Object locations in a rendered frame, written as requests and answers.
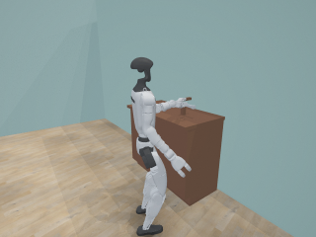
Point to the left robot thigh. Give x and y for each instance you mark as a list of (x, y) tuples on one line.
[(148, 176)]

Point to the tap lever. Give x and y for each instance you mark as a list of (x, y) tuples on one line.
[(191, 106)]

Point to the left robot upper arm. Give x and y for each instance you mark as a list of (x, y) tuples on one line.
[(158, 108)]

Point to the right robot upper arm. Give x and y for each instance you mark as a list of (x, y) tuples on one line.
[(147, 102)]

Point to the robot left hand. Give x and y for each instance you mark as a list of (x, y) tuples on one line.
[(183, 103)]

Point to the robot right forearm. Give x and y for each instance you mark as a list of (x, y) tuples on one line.
[(155, 139)]

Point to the left robot shin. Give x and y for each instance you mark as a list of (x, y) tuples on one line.
[(146, 193)]

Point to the counter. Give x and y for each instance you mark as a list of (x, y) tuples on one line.
[(195, 136)]

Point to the robot left forearm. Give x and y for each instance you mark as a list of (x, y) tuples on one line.
[(170, 104)]

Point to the robot right hand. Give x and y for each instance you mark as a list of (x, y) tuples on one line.
[(178, 163)]

